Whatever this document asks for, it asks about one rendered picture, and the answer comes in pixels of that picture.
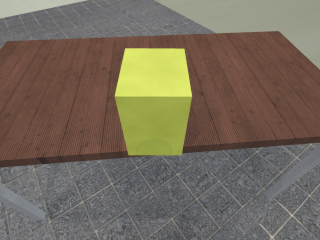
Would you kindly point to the table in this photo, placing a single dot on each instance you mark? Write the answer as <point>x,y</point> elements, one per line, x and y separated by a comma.
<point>249,90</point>

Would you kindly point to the carton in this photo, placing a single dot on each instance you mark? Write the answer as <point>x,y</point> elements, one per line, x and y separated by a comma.
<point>153,98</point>

